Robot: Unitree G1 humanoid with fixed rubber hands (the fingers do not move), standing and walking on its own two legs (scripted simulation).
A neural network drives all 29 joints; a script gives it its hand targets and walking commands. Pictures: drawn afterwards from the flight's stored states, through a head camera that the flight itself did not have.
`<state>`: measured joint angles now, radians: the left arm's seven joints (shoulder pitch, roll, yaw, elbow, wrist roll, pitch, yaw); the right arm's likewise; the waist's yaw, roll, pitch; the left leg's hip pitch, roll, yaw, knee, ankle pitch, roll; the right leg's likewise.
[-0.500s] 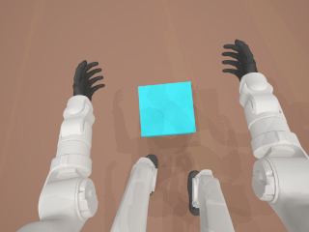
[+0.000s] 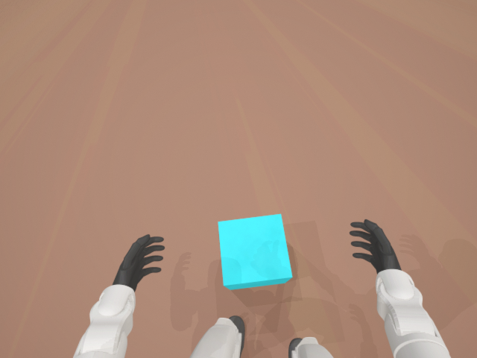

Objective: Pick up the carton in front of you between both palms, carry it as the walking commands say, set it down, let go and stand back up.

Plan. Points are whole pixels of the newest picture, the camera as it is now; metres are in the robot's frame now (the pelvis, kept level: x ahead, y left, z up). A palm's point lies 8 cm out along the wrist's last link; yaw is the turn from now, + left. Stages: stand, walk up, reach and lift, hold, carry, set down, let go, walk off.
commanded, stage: let go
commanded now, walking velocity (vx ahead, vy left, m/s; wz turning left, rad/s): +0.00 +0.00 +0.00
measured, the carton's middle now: (253, 254) +0.38 +0.04 -0.61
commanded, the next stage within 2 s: stand in 0.76 s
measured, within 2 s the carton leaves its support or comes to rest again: neither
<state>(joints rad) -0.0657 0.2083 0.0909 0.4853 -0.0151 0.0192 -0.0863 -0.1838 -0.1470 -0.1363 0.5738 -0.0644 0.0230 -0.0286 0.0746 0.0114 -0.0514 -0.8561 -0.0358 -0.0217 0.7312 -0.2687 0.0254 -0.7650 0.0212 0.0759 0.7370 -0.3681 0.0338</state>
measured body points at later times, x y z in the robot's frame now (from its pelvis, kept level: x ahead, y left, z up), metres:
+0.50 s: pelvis +0.03 -0.04 +0.04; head +0.04 -0.04 +0.49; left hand +0.20 +0.19 -0.04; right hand +0.20 -0.28 -0.04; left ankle +0.03 +0.10 -0.70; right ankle -0.02 -0.14 -0.70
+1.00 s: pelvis +0.03 -0.01 +0.03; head +0.03 +0.01 +0.48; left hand +0.17 +0.27 -0.07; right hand +0.17 -0.30 -0.05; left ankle +0.03 +0.10 -0.70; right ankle -0.02 -0.14 -0.70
